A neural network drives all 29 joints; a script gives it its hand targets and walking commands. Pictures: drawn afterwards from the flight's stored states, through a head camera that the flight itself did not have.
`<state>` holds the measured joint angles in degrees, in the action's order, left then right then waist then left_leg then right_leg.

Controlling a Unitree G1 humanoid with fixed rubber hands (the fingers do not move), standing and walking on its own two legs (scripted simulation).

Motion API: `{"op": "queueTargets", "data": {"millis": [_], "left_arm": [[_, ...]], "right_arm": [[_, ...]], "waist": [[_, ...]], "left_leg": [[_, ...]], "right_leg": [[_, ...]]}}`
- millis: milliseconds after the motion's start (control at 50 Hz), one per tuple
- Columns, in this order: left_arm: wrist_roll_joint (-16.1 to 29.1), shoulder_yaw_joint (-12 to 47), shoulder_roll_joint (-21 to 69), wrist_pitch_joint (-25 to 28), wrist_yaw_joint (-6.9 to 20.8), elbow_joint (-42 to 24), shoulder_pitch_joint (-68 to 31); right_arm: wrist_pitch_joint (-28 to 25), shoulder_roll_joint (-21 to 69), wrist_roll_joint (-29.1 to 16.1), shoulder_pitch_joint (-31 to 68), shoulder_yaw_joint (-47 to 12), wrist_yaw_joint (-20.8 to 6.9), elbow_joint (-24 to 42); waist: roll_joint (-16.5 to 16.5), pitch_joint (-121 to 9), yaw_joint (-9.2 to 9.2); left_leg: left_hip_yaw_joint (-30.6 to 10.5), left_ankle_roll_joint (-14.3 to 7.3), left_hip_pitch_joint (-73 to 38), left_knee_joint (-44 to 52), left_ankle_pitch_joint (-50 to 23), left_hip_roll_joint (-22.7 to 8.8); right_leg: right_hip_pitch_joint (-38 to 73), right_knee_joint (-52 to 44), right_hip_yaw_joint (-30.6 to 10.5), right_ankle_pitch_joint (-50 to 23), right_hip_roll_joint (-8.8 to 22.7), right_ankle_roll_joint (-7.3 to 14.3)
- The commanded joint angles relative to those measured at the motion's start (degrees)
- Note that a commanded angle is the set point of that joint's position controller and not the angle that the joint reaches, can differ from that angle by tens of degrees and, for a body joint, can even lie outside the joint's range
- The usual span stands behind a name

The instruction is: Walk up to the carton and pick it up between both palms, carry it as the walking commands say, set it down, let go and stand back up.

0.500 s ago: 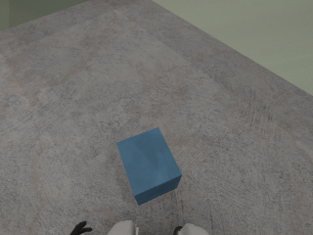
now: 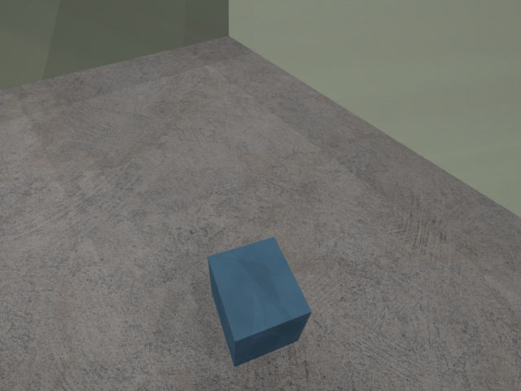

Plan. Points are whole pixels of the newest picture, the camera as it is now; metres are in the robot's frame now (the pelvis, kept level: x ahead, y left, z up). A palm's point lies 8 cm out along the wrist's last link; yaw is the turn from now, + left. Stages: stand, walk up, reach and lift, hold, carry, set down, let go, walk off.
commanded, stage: walk up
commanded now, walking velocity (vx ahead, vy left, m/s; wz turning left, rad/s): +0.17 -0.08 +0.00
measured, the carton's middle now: (254, 300) +0.53 +0.01 -0.63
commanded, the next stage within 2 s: none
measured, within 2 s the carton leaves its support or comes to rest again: neither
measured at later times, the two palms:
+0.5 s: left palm out of the picture +0.00 +0.17 -0.17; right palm out of the picture +0.09 -0.24 -0.15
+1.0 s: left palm out of the picture +0.15 +0.18 -0.13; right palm out of the picture -0.02 -0.35 -0.14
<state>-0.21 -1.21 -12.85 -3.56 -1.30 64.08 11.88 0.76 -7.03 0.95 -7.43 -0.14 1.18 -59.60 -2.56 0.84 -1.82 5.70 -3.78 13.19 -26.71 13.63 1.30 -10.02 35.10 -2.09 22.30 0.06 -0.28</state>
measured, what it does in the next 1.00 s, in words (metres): steps to the right: right foot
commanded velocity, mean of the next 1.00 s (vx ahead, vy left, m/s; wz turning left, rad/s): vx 0.06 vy -0.10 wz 0.16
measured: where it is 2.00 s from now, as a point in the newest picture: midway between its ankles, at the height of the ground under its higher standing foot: outside the picture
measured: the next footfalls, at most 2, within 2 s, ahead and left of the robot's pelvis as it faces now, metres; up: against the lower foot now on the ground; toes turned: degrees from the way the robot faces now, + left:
right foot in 0.06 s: -0.04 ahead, -0.12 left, +0.00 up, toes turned +0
right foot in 1.06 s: +0.19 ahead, -0.28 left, +0.00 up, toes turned +11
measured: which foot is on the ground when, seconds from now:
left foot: down 0.00-1.00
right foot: up 0.00-0.04, down 0.06-0.76, up 0.78-1.00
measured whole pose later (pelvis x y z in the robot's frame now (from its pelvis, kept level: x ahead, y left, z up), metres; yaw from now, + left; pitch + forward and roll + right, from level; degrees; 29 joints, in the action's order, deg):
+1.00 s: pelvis +0.05 -0.09 -0.01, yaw +10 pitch -1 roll +1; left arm -0.9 -3.6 -14.0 -3.2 -0.6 52.1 3.1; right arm 2.3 -10.4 2.3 -22.3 4.3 3.9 -67.1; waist -0.9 7.9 3.8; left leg -6.0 4.1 15.1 -29.8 13.9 -1.3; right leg -24.0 49.0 -2.6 23.3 3.4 -2.0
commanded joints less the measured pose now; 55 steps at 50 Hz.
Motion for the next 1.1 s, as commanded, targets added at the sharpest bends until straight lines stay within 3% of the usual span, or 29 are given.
{"op": "queueTargets", "data": {"millis": [0,40,100,140,180,200,240,260,280,300,340,360,420,500,580,680,700,720,740,760,800,840,920,980,1000,1020,1040,1060,1080], "left_arm": [[-0.4,-0.3,-2.0,2.1,0.1,0.2,6.3],[-1.0,-0.2,-2.2,2.9,0.1,0.7,9.6],[0.2,-0.4,-5.3,3.7,-0.3,2.6,13.3],[0.1,-0.6,-5.2,4.2,-0.8,1.4,11.3],[0.5,-0.1,-4.6,5.5,-1.3,1.3,12.6],[0.9,0.6,-3.4,5.9,-1.5,1.4,13.0],[1.4,1.6,-1.1,5.6,-1.7,0.8,10.6],[1.3,1.4,-1.7,5.5,-1.7,1.2,9.7],[1.0,0.8,-2.1,5.6,-1.6,0.9,9.0],[0.8,0.4,-1.6,5.8,-1.6,0.3,9.1],[-0.1,0.7,1.4,4.7,-2.0,0.6,14.0],[-0.2,1.3,2.8,4.1,-2.1,0.4,14.4],[-0.7,1.3,1.7,3.9,-1.9,1.2,13.8],[0.2,1.0,-0.1,4.9,-2.6,0.7,14.8],[0.5,1.0,1.6,4.8,-2.7,1.5,13.3],[-0.5,-0.4,0.4,4.7,-2.6,-0.5,10.7],[-1.3,-4.4,-10.2,3.2,-2.1,-5.0,0.5],[-1.9,-4.3,-7.0,2.3,-1.5,-8.8,-4.9],[-2.4,-3.6,-4.5,1.6,-1.0,-10.3,-6.5],[-2.0,-3.0,-3.3,1.4,-0.8,-11.1,-7.2],[-1.3,-2.5,-2.0,1.5,-0.3,-10.7,-2.5],[-0.6,-2.9,-2.3,1.0,0.1,-10.9,1.6],[-0.5,-3.0,-4.0,-0.3,1.0,-13.6,-3.1],[-0.5,-3.3,-5.9,0.0,1.1,-10.4,6.3],[-0.6,-3.7,-7.8,0.2,0.7,-9.5,10.5],[-1.4,-4.2,-11.4,0.5,0.1,-9.5,11.8],[-2.1,-4.4,-14.4,0.8,-0.5,-11.1,8.8],[-2.0,-4.0,-13.8,0.9,-1.0,-13.4,3.7],[-2.0,-4.1,-13.7,1.1,-1.2,-14.1,-0.8]], "right_arm": [[0.5,-14.9,0.2,-5.4,4.9,0.4,0.6],[0.6,-13.1,0.0,-3.3,4.8,0.1,1.7],[-0.3,-6.7,-0.3,3.9,2.3,-0.8,3.3],[-1.2,-7.1,0.1,2.2,1.8,-1.2,2.9],[-1.8,-7.3,-0.1,1.7,1.6,-1.3,2.2],[-2.0,-6.4,-0.5,0.4,1.1,-1.0,1.9],[-2.2,-4.3,-1.6,-5.4,-0.2,0.2,1.2],[-2.3,-4.3,-1.7,-8.9,0.2,0.7,0.1],[-2.3,-5.7,-1.7,-13.3,1.3,0.9,-1.8],[-2.2,-8.2,-1.3,-15.9,2.1,1.2,-3.0],[-1.6,-10.2,-0.8,-15.5,2.4,1.2,-3.3],[-1.3,-8.2,-0.7,-12.6,1.8,1.3,-2.3],[-0.8,-5.0,-1.0,-9.2,0.9,1.8,-1.6],[-2.6,-7.6,-1.7,-11.7,1.2,2.2,-3.0],[-2.5,-7.7,-1.4,-11.6,1.6,2.3,-4.6],[-0.8,-7.0,-0.5,-8.0,2.3,1.9,-3.7],[-0.4,-15.9,0.6,-24.4,6.1,4.1,-8.1],[0.0,-19.5,0.8,-34.5,7.3,4.9,-12.3],[0.3,-18.7,0.6,-34.0,7.0,4.8,-12.3],[0.3,-17.7,0.9,-29.9,6.7,4.9,-10.2],[-0.7,-16.0,1.3,-19.2,6.2,4.7,-6.0],[-0.7,-14.2,1.2,-11.1,5.9,4.1,-3.1],[0.1,-16.6,1.7,-10.0,6.4,2.8,-1.5],[0.8,-17.5,2.2,-2.7,7.0,1.8,1.6],[1.0,-15.7,2.2,-1.6,6.7,1.5,2.6],[1.1,-12.3,1.7,-3.0,5.6,1.1,3.6],[1.4,-9.7,1.6,-5.7,4.8,1.0,4.2],[1.5,-9.8,1.9,-8.7,4.5,0.7,4.0],[1.7,-9.4,2.1,-9.6,4.5,0.4,4.1]], "waist": [[6.3,1.4,2.15],[1.5,5.3,0.56],[-14.1,12.4,-2.31],[-11.5,15.4,-1.82],[-5.5,16.5,-2.58],[-4.1,16.6,-1.78],[-2.3,14.4,1.75],[-1.9,13.0,3.51],[-0.2,11.0,5.14],[2.1,8.5,5.36],[9.6,6.8,3.26],[10.1,7.9,2.10],[6.8,7.5,2.07],[3.0,-5.4,3.09],[1.6,-5.8,3.00],[3.7,-2.4,1.33],[-3.4,-0.3,9.71],[9.4,-0.6,12.47],[6.8,-1.9,10.56],[5.6,0.7,8.66],[6.4,2.1,4.19],[9.8,-0.6,0.23],[12.9,2.2,1.32],[11.8,0.7,-3.84],[7.6,-1.4,-5.53],[-5.4,-1.7,-5.83],[-16.6,-2.2,-4.63],[-13.9,-0.8,-1.65],[-14.1,0.9,-0.27]], "left_leg": [[-21.0,-2.9,-1.8,15.4,27.4,-17.5],[-18.5,-0.4,6.6,11.4,24.7,-14.5],[-0.2,4.4,13.0,-9.9,10.7,-1.6],[-1.5,5.2,15.1,-17.9,12.0,-2.9],[-1.8,5.8,20.5,-21.1,11.9,-4.2],[-1.9,5.9,19.3,-20.3,11.9,-4.7],[-2.6,4.7,10.1,-11.2,7.2,-4.2],[-1.9,4.4,5.4,-3.7,-0.7,-3.8],[-2.3,4.1,0.3,1.9,-11.6,-4.3],[-4.0,3.2,-5.1,1.6,-23.3,-5.7],[-9.7,-1.9,-12.2,-0.1,-46.3,-12.2],[-10.4,-3.6,-9.1,-1.7,-46.2,-12.9],[-8.8,-1.0,-5.9,1.4,-26.2,-8.5],[-8.9,0.0,-13.7,-0.9,-39.7,-9.6],[-8.7,-0.6,-17.0,0.2,-46.5,-11.3],[-9.3,0.5,-10.2,-1.3,-39.1,-10.1],[-20.5,-4.0,-22.9,-1.2,-53.9,-18.7],[-36.7,-11.4,-31.8,3.9,-53.2,-26.9],[-41.2,-12.9,-27.4,6.9,-39.0,-28.7],[-41.0,-12.8,-21.0,9.5,-28.4,-27.3],[-34.5,-11.0,-11.4,8.4,-27.9,-24.8],[-28.0,-6.9,-3.8,7.2,-17.3,-21.3],[-30.1,-3.3,11.2,12.3,2.9,-17.4],[-21.9,0.5,20.6,6.2,14.0,-8.9],[-18.6,1.4,20.2,-0.1,15.9,-4.8],[-11.0,3.3,18.5,-13.1,16.1,2.1],[-6.4,5.3,18.2,-33.7,20.6,5.3],[-7.7,6.3,17.2,-43.7,20.2,2.1],[-8.4,6.5,16.6,-50.2,18.2,0.0]], "right_leg": [[-1.4,-7.4,2.5,5.4,-0.7,2.5],[1.9,-12.5,-2.1,7.3,2.7,4.3],[-1.0,-28.7,-18.7,22.1,13.0,7.8],[-1.1,-30.4,-20.6,14.8,16.4,9.4],[3.7,-28.0,-20.6,-6.5,19.2,10.4],[4.1,-24.3,-17.6,-27.6,18.9,10.6],[3.2,-15.6,-8.6,-62.8,14.9,7.5],[3.7,-11.2,-5.3,-71.0,13.0,5.5],[3.4,-6.8,-3.7,-67.3,10.6,3.7],[1.6,-4.5,-2.6,-55.4,8.1,2.3],[-5.4,-5.9,0.3,-20.5,3.2,0.0],[-4.0,-9.2,0.8,-16.3,3.7,0.1],[-0.3,-15.2,-2.7,-26.7,6.4,1.5],[7.4,-12.5,-0.3,-41.8,6.7,0.3],[5.3,-11.6,1.3,-32.7,4.8,-0.3],[6.3,-10.1,2.1,-38.2,6.6,-0.5],[-7.4,8.3,11.4,-31.4,2.0,-4.4],[-23.6,24.8,8.7,9.4,-2.7,-4.9],[-24.3,29.1,1.7,11.4,1.1,-3.9],[-25.4,30.7,-0.2,8.6,2.1,-3.1],[-22.8,29.8,-3.1,3.9,5.0,-2.2],[-15.7,23.1,-4.0,3.5,6.4,-1.4],[-6.0,10.2,-0.6,-1.3,3.9,-2.0],[6.4,-2.8,3.5,-9.9,3.6,-2.9],[7.3,-6.7,2.6,-7.6,5.6,-2.4],[3.2,-18.0,-4.4,1.9,11.8,0.0],[-1.8,-26.1,-16.0,8.1,20.4,4.9],[-6.2,-28.6,-18.6,11.9,23.0,6.9],[-10.2,-26.8,-16.9,7.1,22.5,9.2]]}}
